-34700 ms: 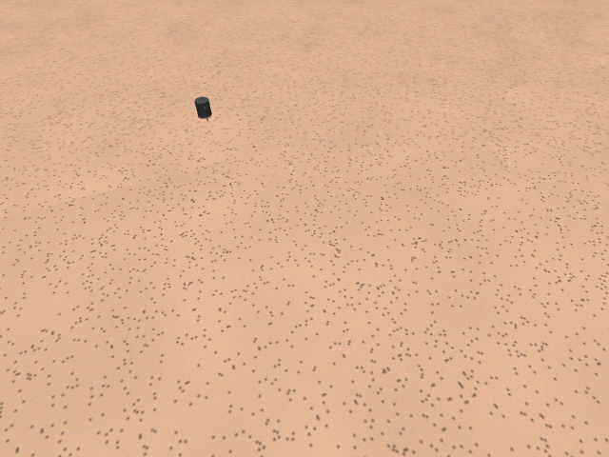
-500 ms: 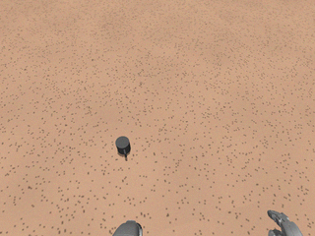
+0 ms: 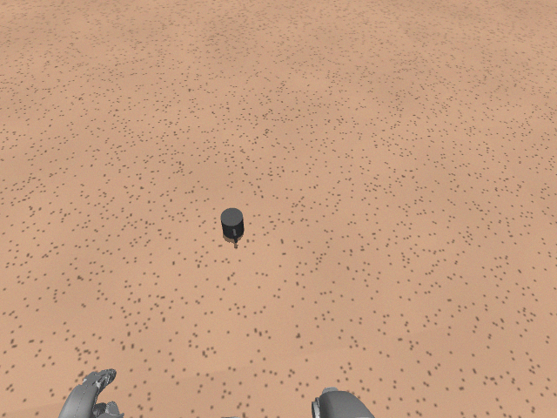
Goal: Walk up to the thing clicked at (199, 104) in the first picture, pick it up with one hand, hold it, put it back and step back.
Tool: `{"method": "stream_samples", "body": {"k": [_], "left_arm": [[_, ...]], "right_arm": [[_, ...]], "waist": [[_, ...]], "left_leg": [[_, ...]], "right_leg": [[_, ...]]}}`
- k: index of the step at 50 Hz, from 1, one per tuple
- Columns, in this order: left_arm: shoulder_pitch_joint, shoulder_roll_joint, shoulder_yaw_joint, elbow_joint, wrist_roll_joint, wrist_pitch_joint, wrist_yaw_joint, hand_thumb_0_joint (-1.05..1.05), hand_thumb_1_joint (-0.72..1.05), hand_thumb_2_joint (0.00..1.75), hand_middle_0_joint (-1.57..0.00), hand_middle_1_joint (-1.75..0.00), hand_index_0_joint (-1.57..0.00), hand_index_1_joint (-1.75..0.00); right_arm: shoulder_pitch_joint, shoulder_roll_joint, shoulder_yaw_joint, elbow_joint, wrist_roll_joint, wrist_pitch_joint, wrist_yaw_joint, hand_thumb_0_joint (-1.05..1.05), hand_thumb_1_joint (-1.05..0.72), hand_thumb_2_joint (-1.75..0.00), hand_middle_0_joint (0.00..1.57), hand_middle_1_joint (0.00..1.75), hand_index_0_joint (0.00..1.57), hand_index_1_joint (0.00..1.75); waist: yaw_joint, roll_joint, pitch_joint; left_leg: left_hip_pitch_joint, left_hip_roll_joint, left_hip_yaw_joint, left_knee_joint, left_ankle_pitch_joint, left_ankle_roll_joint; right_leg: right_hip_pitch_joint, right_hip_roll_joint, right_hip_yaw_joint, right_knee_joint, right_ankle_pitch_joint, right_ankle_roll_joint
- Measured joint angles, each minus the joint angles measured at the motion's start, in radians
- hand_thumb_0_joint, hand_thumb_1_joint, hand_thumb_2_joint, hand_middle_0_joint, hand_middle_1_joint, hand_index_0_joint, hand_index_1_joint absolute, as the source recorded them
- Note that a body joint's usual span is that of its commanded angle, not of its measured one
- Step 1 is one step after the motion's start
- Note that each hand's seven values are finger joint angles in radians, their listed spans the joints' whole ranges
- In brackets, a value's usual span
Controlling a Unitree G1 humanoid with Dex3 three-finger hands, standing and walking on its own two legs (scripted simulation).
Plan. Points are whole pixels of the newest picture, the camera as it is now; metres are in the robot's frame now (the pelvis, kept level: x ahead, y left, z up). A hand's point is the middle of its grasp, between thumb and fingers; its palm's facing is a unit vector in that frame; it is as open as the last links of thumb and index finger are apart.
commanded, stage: step back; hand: left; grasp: from above
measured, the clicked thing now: (233, 227) +0.87 +0.19 -0.71
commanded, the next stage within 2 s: stand in 1.46 s
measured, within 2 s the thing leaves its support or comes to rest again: neither
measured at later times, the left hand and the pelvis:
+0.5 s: hand out of the picture -0.09 +0.25 -0.13, palm faces -0.02 -0.90 -0.44, open 7.4 cm; pelvis -0.17 -0.03 +0.00, yaw -2 degrees
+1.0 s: hand out of the picture -0.12 +0.22 -0.14, palm faces +0.01 -0.92 -0.39, open 7.4 cm; pelvis -0.17 -0.05 +0.00, yaw +0 degrees
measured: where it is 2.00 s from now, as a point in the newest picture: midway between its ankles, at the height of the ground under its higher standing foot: outside the picture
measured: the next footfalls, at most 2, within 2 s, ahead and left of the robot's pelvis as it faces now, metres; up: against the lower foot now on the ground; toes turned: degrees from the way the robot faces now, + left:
right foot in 0.26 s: -0.10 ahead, -0.15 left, +0.00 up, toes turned -3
left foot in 0.58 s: -0.15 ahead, +0.10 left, +0.00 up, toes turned -1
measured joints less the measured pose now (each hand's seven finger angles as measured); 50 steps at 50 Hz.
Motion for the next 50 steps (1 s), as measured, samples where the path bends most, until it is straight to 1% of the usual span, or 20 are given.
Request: {"method": "stream_samples", "body": {"k": [2,5,9,12,13,15,16,18,20,22,25,29,31,32,34,36,38,45,47,50], "left_arm": [[0.013,-0.003,-0.003,0.008,-0.008,0.002,-0.004,0.00,0.91,0.90,-0.21,-0.30,-0.20,-0.30],[0.043,0.001,0.000,0.013,-0.008,-0.007,-0.008,0.00,0.91,0.90,-0.21,-0.30,-0.20,-0.30],[0.069,0.013,0.003,0.032,-0.003,-0.019,-0.004,0.00,0.91,0.90,-0.21,-0.30,-0.20,-0.30],[0.085,0.017,0.000,0.058,-0.001,-0.033,-0.006,0.00,0.91,0.90,-0.21,-0.30,-0.20,-0.30],[0.088,0.014,-0.001,0.072,0.002,-0.040,-0.007,0.00,0.91,0.90,-0.21,-0.30,-0.20,-0.30],[0.085,-0.021,-0.005,0.104,0.013,-0.045,-0.011,0.00,0.91,0.90,-0.21,-0.30,-0.20,-0.30],[0.099,-0.028,-0.009,0.107,0.018,-0.046,-0.018,0.00,0.91,0.90,-0.21,-0.30,-0.20,-0.30],[0.130,-0.025,-0.013,0.109,0.025,-0.042,-0.024,0.00,0.91,0.90,-0.21,-0.30,-0.20,-0.30],[0.149,-0.027,-0.012,0.118,0.028,-0.039,-0.021,0.00,0.90,0.90,-0.21,-0.30,-0.21,-0.30],[0.151,-0.030,-0.006,0.123,0.029,-0.042,-0.018,0.00,0.90,0.90,-0.21,-0.30,-0.21,-0.31],[0.145,-0.023,0.003,0.109,0.036,-0.060,-0.021,0.00,0.90,0.90,-0.21,-0.30,-0.21,-0.31],[0.120,0.000,0.013,0.091,0.037,-0.072,-0.028,0.00,0.90,0.90,-0.21,-0.30,-0.21,-0.31],[0.113,0.024,0.017,0.096,0.033,-0.065,-0.028,0.00,0.90,0.90,-0.21,-0.30,-0.21,-0.31],[0.123,0.029,0.018,0.102,0.028,-0.059,-0.026,0.00,0.90,0.90,-0.21,-0.30,-0.20,-0.30],[0.144,0.022,0.014,0.136,0.022,-0.049,-0.029,0.00,0.90,0.90,-0.21,-0.30,-0.20,-0.30],[0.149,0.023,0.010,0.160,0.015,-0.047,-0.040,0.00,0.91,0.90,-0.21,-0.30,-0.20,-0.30],[0.154,0.027,0.010,0.165,0.010,-0.057,-0.048,0.00,0.91,0.90,-0.21,-0.30,-0.20,-0.30],[0.163,0.021,0.012,0.197,0.014,-0.073,-0.059,0.00,0.91,0.90,-0.21,-0.30,-0.20,-0.30],[0.160,0.003,0.012,0.205,0.018,-0.091,-0.051,0.00,0.91,0.90,-0.21,-0.30,-0.20,-0.30],[0.158,-0.021,0.009,0.198,0.030,-0.113,-0.043,0.00,0.91,0.90,-0.21,-0.30,-0.20,-0.30]], "right_arm": [[-0.007,-0.001,0.002,-0.006,-0.005,0.000,-0.005,0.00,-0.90,-0.90,0.21,0.30,0.21,0.30],[-0.036,-0.006,-0.002,-0.022,-0.001,-0.003,-0.010,0.00,-0.90,-0.90,0.21,0.30,0.21,0.30],[-0.088,-0.021,-0.008,-0.061,0.001,-0.004,-0.011,0.00,-0.90,-0.90,0.21,0.30,0.21,0.30],[-0.129,-0.040,-0.009,-0.082,0.003,0.003,-0.006,0.00,-0.90,-0.90,0.21,0.30,0.21,0.30],[-0.141,-0.049,-0.009,-0.084,0.006,0.008,-0.003,0.00,-0.90,-0.90,0.21,0.30,0.21,0.30],[-0.155,-0.075,-0.018,-0.070,0.014,0.022,-0.003,0.00,-0.90,-0.90,0.21,0.30,0.21,0.30],[-0.144,-0.074,-0.022,-0.061,0.017,0.029,-0.006,0.00,-0.90,-0.90,0.21,0.30,0.21,0.30],[-0.112,-0.058,-0.024,-0.040,0.021,0.041,-0.009,0.00,-0.90,-0.90,0.20,0.30,0.21,0.30],[-0.078,-0.056,-0.021,-0.023,0.026,0.042,-0.003,0.00,-0.90,-0.90,0.20,0.30,0.21,0.30],[-0.040,-0.062,-0.021,-0.009,0.025,0.033,-0.002,0.00,-0.90,-0.90,0.20,0.30,0.21,0.30],[0.012,-0.068,-0.021,0.021,0.019,0.023,0.002,0.00,-0.90,-0.90,0.20,0.30,0.21,0.30],[0.071,-0.056,-0.017,0.075,0.008,0.009,0.012,0.00,-0.90,-0.90,0.20,0.30,0.21,0.30],[0.070,-0.024,-0.021,0.106,0.001,-0.002,0.015,0.00,-0.90,-0.90,0.20,0.30,0.21,0.30],[0.074,-0.011,-0.021,0.110,-0.006,-0.010,0.016,0.00,-0.90,-0.90,0.20,0.30,0.21,0.30],[0.094,-0.005,-0.018,0.106,-0.009,-0.024,0.022,0.00,-0.90,-0.90,0.21,0.30,0.21,0.30],[0.099,0.000,-0.016,0.107,-0.011,-0.033,0.022,0.00,-0.90,-0.90,0.21,0.30,0.21,0.30],[0.094,0.004,-0.013,0.102,-0.012,-0.044,0.021,0.00,-0.90,-0.90,0.21,0.30,0.21,0.30],[0.055,-0.019,-0.025,0.069,-0.008,-0.047,0.027,0.00,-0.90,-0.90,0.21,0.30,0.21,0.30],[0.044,-0.039,-0.029,0.066,-0.001,-0.035,0.022,0.00,-0.90,-0.90,0.21,0.30,0.21,0.30],[0.043,-0.046,-0.030,0.075,0.006,-0.020,0.009,0.00,-0.90,-0.90,0.21,0.30,0.21,0.30]], "waist": [[0.004,0.007,-0.021],[0.022,0.005,-0.039],[0.039,0.005,-0.025],[0.051,0.016,-0.016],[0.053,0.029,-0.013],[0.034,0.112,0.004],[0.034,0.119,-0.012],[0.063,0.082,-0.050],[0.070,0.062,-0.076],[0.059,0.070,-0.096],[0.054,0.087,-0.112],[0.046,0.084,-0.123],[0.057,0.021,-0.104],[0.063,-0.004,-0.107],[0.039,0.005,-0.145],[0.020,0.014,-0.157],[0.020,0.010,-0.154],[0.019,0.015,-0.145],[0.024,0.053,-0.138],[0.034,0.084,-0.142]], "left_leg": [[-0.011,0.021,-0.002,-0.039,0.040,-0.003],[-0.040,0.043,0.013,-0.074,0.088,-0.011],[-0.095,0.065,0.034,-0.059,0.126,-0.017],[-0.150,0.084,0.055,-0.011,0.139,-0.034],[-0.170,0.095,0.055,0.015,0.138,-0.041],[-0.193,0.124,-0.004,0.055,0.124,-0.033],[-0.212,0.097,-0.036,0.092,0.034,-0.031],[-0.242,0.018,-0.057,0.244,-0.115,-0.040],[-0.246,-0.040,-0.082,0.375,-0.133,-0.040],[-0.230,-0.060,-0.101,0.436,-0.112,-0.044],[-0.153,-0.037,-0.088,0.372,-0.115,-0.056],[-0.001,0.015,-0.022,0.070,-0.186,-0.056],[0.058,-0.019,0.012,-0.035,-0.031,-0.033],[0.075,-0.031,0.030,-0.057,-0.010,-0.025],[0.071,-0.020,0.020,-0.063,-0.024,0.001],[0.082,-0.003,0.004,-0.094,-0.018,0.012],[0.096,0.010,0.005,-0.136,0.036,0.000],[0.085,0.039,0.026,-0.099,0.000,-0.029],[0.063,0.068,0.016,-0.022,-0.050,-0.034],[-0.020,0.045,-0.039,0.179,-0.172,-0.020]], "right_leg": [[-0.016,0.049,0.045,0.150,-0.005,-0.006],[0.010,0.062,0.069,0.221,0.010,0.007],[0.117,0.015,0.041,0.035,-0.003,0.038],[0.217,-0.028,-0.008,-0.231,0.053,0.033],[0.248,-0.029,-0.024,-0.316,0.098,0.025],[0.261,0.016,-0.069,-0.334,0.130,0.010],[0.247,0.013,-0.076,-0.322,0.133,0.004],[0.213,-0.023,-0.046,-0.301,0.139,-0.008],[0.202,-0.053,-0.032,-0.323,0.166,-0.009],[0.191,-0.067,-0.048,-0.351,0.194,-0.005],[0.166,-0.069,-0.075,-0.361,0.216,-0.006],[0.143,-0.086,-0.129,-0.333,0.213,-0.005],[0.140,-0.123,-0.100,-0.294,0.191,-0.004],[0.133,-0.125,-0.072,-0.263,0.136,-0.009],[0.103,-0.092,-0.062,-0.187,0.051,-0.007],[0.085,-0.066,-0.059,-0.131,0.059,-0.007],[0.077,-0.063,-0.057,-0.133,0.098,-0.009],[0.152,-0.069,-0.089,-0.338,0.126,-0.004],[0.189,-0.041,-0.108,-0.406,0.257,-0.008],[0.198,-0.026,-0.137,-0.384,0.236,-0.023]]}}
